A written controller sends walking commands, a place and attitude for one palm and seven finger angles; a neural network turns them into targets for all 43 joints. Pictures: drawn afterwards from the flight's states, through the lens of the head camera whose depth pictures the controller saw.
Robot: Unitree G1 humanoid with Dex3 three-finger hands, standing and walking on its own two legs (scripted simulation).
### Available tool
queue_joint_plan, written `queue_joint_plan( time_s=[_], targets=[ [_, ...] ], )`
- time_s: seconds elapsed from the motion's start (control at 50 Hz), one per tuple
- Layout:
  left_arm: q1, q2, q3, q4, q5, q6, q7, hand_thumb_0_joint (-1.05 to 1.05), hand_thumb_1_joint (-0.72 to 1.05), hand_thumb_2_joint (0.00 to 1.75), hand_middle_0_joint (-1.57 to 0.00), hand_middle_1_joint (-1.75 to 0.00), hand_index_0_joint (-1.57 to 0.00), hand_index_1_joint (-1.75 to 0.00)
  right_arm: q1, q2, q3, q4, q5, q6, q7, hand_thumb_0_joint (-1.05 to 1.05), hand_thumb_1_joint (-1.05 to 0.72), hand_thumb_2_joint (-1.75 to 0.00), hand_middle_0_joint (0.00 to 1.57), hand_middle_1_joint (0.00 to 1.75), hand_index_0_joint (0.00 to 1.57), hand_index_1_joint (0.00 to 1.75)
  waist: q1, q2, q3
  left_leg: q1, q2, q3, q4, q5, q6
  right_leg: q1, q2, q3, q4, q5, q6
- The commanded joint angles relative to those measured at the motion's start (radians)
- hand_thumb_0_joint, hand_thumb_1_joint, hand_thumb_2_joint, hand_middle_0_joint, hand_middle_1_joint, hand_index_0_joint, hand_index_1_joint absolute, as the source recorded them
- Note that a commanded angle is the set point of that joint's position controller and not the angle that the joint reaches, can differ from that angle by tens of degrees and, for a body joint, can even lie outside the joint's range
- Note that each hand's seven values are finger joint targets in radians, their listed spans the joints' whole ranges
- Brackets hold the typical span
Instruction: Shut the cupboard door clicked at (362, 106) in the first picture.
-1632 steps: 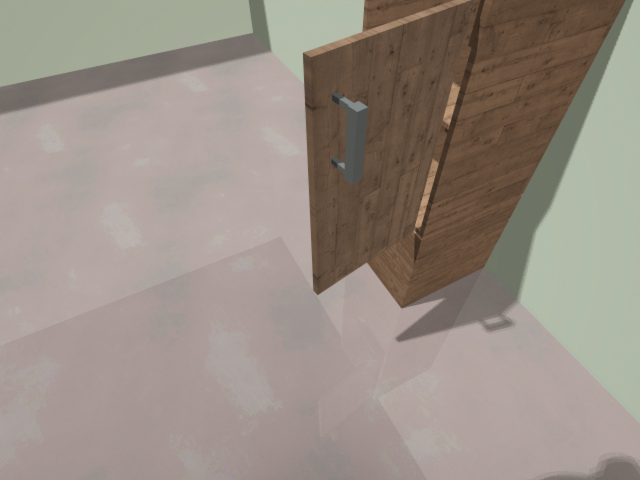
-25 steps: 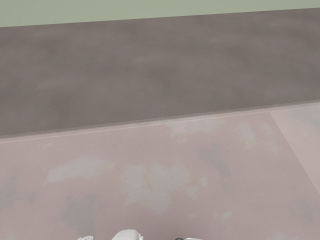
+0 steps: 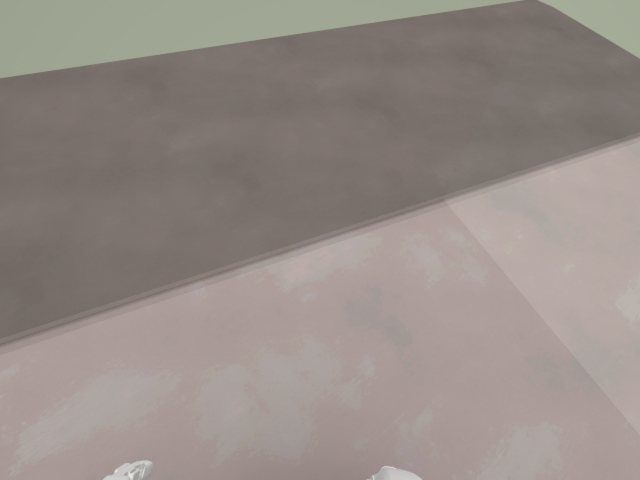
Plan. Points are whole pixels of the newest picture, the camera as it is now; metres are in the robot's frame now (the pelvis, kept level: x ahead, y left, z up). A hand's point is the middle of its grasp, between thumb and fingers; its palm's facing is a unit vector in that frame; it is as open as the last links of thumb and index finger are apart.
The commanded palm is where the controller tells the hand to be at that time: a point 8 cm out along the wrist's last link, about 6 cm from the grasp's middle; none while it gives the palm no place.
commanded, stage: turn to face it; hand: left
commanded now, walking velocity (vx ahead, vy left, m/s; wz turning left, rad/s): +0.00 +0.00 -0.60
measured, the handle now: out of the picture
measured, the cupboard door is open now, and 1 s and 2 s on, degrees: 58 58 58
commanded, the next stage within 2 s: none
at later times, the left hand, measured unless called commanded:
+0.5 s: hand (197, 434) +0.19 +0.19 -0.19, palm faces -0.28 -0.94 -0.19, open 7.4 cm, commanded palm none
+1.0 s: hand (262, 389) +0.26 +0.10 -0.15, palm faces -0.56 -0.78 -0.27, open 7.4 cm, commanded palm none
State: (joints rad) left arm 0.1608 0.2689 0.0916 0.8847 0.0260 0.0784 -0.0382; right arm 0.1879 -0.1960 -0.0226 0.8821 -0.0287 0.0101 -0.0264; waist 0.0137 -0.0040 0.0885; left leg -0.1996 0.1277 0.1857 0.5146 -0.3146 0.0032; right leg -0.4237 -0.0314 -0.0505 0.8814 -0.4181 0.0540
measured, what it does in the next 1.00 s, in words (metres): steps on the spot, turning right: right foot, then left foot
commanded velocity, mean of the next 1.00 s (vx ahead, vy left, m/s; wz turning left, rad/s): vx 0.00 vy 0.00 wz -0.60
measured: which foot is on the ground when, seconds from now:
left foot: down 0.00-0.12, up 0.14-0.42, down 0.44-0.82, up 0.84-1.00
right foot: up 0.00-0.08, down 0.10-0.44, up 0.46-0.80, down 0.82-1.00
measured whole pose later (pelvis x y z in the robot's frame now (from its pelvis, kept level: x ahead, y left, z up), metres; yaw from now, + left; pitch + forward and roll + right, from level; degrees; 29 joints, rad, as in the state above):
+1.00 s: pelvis +0.06 -0.01 +0.00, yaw -35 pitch +1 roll +1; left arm 0.17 0.21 0.05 0.87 0.03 0.04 -0.01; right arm 0.19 -0.27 -0.06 0.90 -0.01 0.07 -0.01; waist -0.02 0.03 0.09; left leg -0.48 0.09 0.06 1.09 -0.44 -0.08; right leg -0.26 0.01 0.01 0.52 -0.28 -0.03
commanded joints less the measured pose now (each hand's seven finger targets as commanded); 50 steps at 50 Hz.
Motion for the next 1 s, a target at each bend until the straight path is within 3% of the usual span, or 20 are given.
queue_joint_plan(
  time_s=[0.0, 0.06, 0.08, 0.1, 0.12, 0.22, 0.36, 0.38, 0.4, 0.42, 0.44, 0.54, 0.7, 0.76, 0.78, 0.8, 0.82, 0.84, 0.88, 0.98],
  targets=[
    [-0.037, 0.029, -0.002, -0.098, -0.004, -0.036, 0.000, 0.00, 0.90, 0.90, -0.20, -0.30, -0.20, -0.30, 0.068, -0.227, -0.074, -0.041, -0.003, -0.006, -0.007, 0.00, -0.90, -0.90, 0.20, 0.30, 0.20, 0.30, -0.050, 0.229, -0.135, 0.165, 0.224, -0.105, -0.046, 0.646, 0.105, 0.028, 0.025, -0.050, -0.168, 0.019, -0.022],
    [0.108, 0.092, 0.012, -0.059, 0.000, -0.054, 0.007, 0.00, 0.90, 0.90, -0.20, -0.30, -0.20, -0.30, 0.034, -0.224, -0.078, -0.054, 0.014, -0.002, 0.005, 0.00, -0.90, -0.90, 0.20, 0.30, 0.20, 0.30, 0.036, 0.096, -0.188, 0.011, 0.158, -0.022, 0.197, 0.496, 0.009, 0.328, 0.003, -0.013, -0.458, 0.327, -0.064],
    [0.191, 0.204, 0.034, -0.038, 0.010, -0.068, 0.022, 0.00, 0.90, 0.90, -0.20, -0.30, -0.20, -0.30, 0.002, -0.147, -0.062, -0.092, 0.024, -0.001, 0.010, 0.00, -0.90, -0.90, 0.20, 0.30, 0.20, 0.30, 0.079, -0.208, -0.215, -0.253, 0.023, 0.036, 0.427, 0.044, -0.053, 0.516, -0.234, 0.313, -0.515, 0.657, -0.156],
    [0.221, 0.254, 0.043, -0.021, -0.005, -0.067, 0.036, 0.00, 0.90, 0.90, -0.20, -0.30, -0.20, -0.30, -0.055, -0.137, -0.050, -0.128, 0.022, 0.011, 0.006, 0.00, -0.90, -0.90, 0.20, 0.30, 0.20, 0.30, 0.088, -0.265, -0.175, -0.398, -0.064, -0.064, 0.614, -0.363, -0.075, 0.478, -0.370, 0.466, -0.504, 0.925, -0.275],
    [0.200, 0.246, 0.040, -0.027, -0.008, -0.065, 0.046, 0.00, 0.90, 0.90, -0.20, -0.30, -0.20, -0.30, -0.044, -0.145, -0.044, -0.120, 0.024, 0.021, 0.000, 0.00, -0.90, -0.90, 0.20, 0.30, 0.20, 0.30, 0.070, -0.206, -0.162, -0.419, -0.029, -0.176, 0.695, -0.315, -0.063, 0.428, -0.373, 0.440, -0.523, 0.755, -0.313],
    [-0.003, 0.163, 0.018, -0.094, 0.000, -0.061, 0.051, 0.00, 0.90, 0.90, -0.20, -0.30, -0.20, -0.30, -0.013, -0.141, -0.049, -0.080, 0.015, 0.023, 0.013, 0.00, -0.90, -0.90, 0.20, 0.30, 0.20, 0.30, -0.019, -0.168, -0.126, -0.325, -0.033, -0.167, 0.557, -0.126, -0.089, 0.256, -0.197, 0.269, -0.512, 0.562, -0.229],
    [-0.024, 0.176, 0.027, -0.088, -0.003, -0.048, 0.039, 0.00, 0.90, 0.90, -0.20, -0.30, -0.20, -0.30, 0.091, -0.131, -0.046, -0.059, 0.024, -0.002, 0.005, 0.00, -0.90, -0.90, 0.20, 0.30, 0.20, 0.30, -0.053, -0.160, -0.153, -0.059, -0.105, -0.128, 0.049, 0.044, -0.081, 0.159, -0.135, 0.326, -0.404, 0.477, -0.168],
    [-0.033, 0.148, 0.020, -0.094, -0.013, -0.042, 0.037, 0.00, 0.90, 0.90, -0.20, -0.30, -0.20, -0.30, 0.133, -0.167, -0.051, -0.046, 0.022, -0.013, 0.001, 0.00, -0.90, -0.90, 0.20, 0.30, 0.20, 0.30, -0.071, -0.083, -0.173, 0.067, -0.066, -0.158, -0.083, 0.124, -0.071, 0.083, -0.084, 0.283, -0.335, 0.394, -0.118],
    [0.002, 0.081, 0.008, -0.109, -0.023, -0.035, 0.031, 0.00, 0.90, 0.90, -0.20, -0.30, -0.20, -0.30, 0.156, -0.261, -0.067, -0.045, 0.008, -0.024, -0.003, 0.00, -0.90, -0.90, 0.20, 0.30, 0.20, 0.30, -0.070, 0.183, -0.196, 0.172, 0.152, -0.404, -0.182, 0.194, 0.006, -0.071, 0.053, 0.174, -0.161, 0.105, -0.050],
    [0.001, 0.061, 0.001, -0.126, -0.022, -0.035, 0.029, 0.00, 0.90, 0.90, -0.20, -0.30, -0.20, -0.30, 0.181, -0.319, -0.077, -0.056, 0.001, -0.022, -0.009, 0.00, -0.90, -0.90, 0.20, 0.30, 0.20, 0.30, -0.076, 0.336, -0.201, 0.163, 0.347, -0.557, -0.211, 0.345, 0.116, -0.135, 0.087, 0.072, 0.081, -0.238, -0.018],
    [-0.023, 0.085, 0.001, -0.132, -0.013, -0.034, 0.030, 0.00, 0.90, 0.90, -0.20, -0.30, -0.20, -0.30, 0.166, -0.306, -0.071, -0.069, -0.003, -0.017, -0.009, 0.00, -0.90, -0.90, 0.20, 0.30, 0.20, 0.30, -0.078, 0.211, -0.164, 0.081, 0.368, -0.543, -0.188, 0.362, 0.167, -0.109, 0.031, 0.116, 0.207, -0.223, -0.025],
    [-0.029, 0.056, 0.008, -0.096, -0.008, -0.018, -0.001, 0.00, 0.90, 0.90, -0.20, -0.30, -0.20, -0.30, 0.055, -0.218, -0.046, -0.087, -0.005, -0.017, -0.021, 0.00, -0.90, -0.90, 0.20, 0.30, 0.20, 0.30, -0.026, 0.215, -0.102, 0.083, 0.215, -0.223, -0.139, 0.582, 0.122, -0.120, -0.006, 0.041, 0.248, -0.074, 0.010],
    [-0.081, 0.031, -0.006, -0.113, -0.008, -0.025, -0.005, 0.00, 0.90, 0.90, -0.20, -0.30, -0.20, -0.30, 0.111, -0.242, -0.071, -0.046, -0.004, -0.007, -0.006, 0.00, -0.90, -0.90, 0.20, 0.30, 0.20, 0.30, -0.061, 0.235, -0.139, 0.137, 0.240, -0.113, -0.087, 0.558, 0.114, 0.022, 0.021, -0.043, -0.091, -0.032, -0.013],
    [0.003, 0.054, 0.001, -0.089, -0.007, -0.036, 0.000, 0.00, 0.90, 0.90, -0.20, -0.30, -0.20, -0.30, 0.072, -0.245, -0.077, -0.048, 0.004, -0.001, 0.002, 0.00, -0.90, -0.90, 0.20, 0.30, 0.20, 0.30, -0.008, 0.177, -0.154, 0.059, 0.221, -0.058, 0.033, 0.462, 0.052, 0.205, 0.036, -0.060, -0.354, 0.166, -0.040],
    [0.084, 0.101, 0.012, -0.066, -0.002, -0.045, 0.006, 0.00, 0.90, 0.90, -0.20, -0.30, -0.20, -0.30, 0.055, -0.231, -0.077, -0.058, 0.013, 0.001, 0.007, 0.00, -0.90, -0.90, 0.20, 0.30, 0.20, 0.30, 0.034, 0.073, -0.179, -0.038, 0.176, -0.020, 0.165, 0.336, 0.002, 0.347, -0.014, 0.012, -0.475, 0.291, -0.064],
    [0.145, 0.210, 0.032, -0.049, 0.008, -0.061, 0.020, 0.00, 0.90, 0.90, -0.20, -0.30, -0.20, -0.30, 0.027, -0.144, -0.058, -0.098, 0.021, 0.003, 0.012, 0.00, -0.90, -0.90, 0.20, 0.30, 0.20, 0.30, 0.065, -0.257, -0.178, -0.299, 0.026, 0.039, 0.386, -0.140, -0.062, 0.495, -0.256, 0.347, -0.559, 0.560, -0.157],
    [0.172, 0.259, 0.039, -0.035, -0.006, -0.058, 0.034, 0.00, 0.90, 0.90, -0.20, -0.30, -0.20, -0.30, -0.032, -0.148, -0.051, -0.128, 0.016, 0.017, 0.007, 0.00, -0.90, -0.90, 0.20, 0.30, 0.20, 0.30, 0.083, -0.295, -0.143, -0.408, -0.046, -0.070, 0.578, -0.365, -0.076, 0.428, -0.365, 0.480, -0.545, 0.775, -0.260],
    [0.158, 0.245, 0.037, -0.041, -0.009, -0.055, 0.045, 0.00, 0.90, 0.90, -0.20, -0.30, -0.20, -0.30, -0.023, -0.153, -0.050, -0.125, 0.020, 0.027, 0.005, 0.00, -0.90, -0.90, 0.20, 0.30, 0.20, 0.30, 0.064, -0.198, -0.120, -0.415, -0.017, -0.159, 0.659, -0.299, -0.066, 0.369, -0.367, 0.435, -0.555, 0.647, -0.294],
    [0.034, 0.179, 0.028, -0.072, -0.006, -0.054, 0.055, 0.00, 0.90, 0.90, -0.20, -0.30, -0.20, -0.30, -0.038, -0.156, -0.055, -0.098, 0.015, 0.028, 0.003, 0.00, -0.90, -0.90, 0.20, 0.30, 0.20, 0.30, 0.018, -0.239, -0.061, -0.458, -0.001, -0.197, 0.684, -0.185, -0.073, 0.305, -0.268, 0.407, -0.580, 0.452, -0.266],
    [0.006, 0.160, 0.018, -0.087, -0.002, -0.064, 0.046, 0.00, 0.90, 0.90, -0.20, -0.30, -0.20, -0.30, 0.002, -0.131, -0.052, -0.075, 0.013, 0.026, 0.017, 0.00, -0.90, -0.90, 0.20, 0.30, 0.20, 0.30, -0.015, -0.130, -0.134, -0.309, -0.053, -0.153, 0.485, -0.081, -0.093, 0.266, -0.169, 0.285, -0.533, 0.484, -0.225]
  ],
)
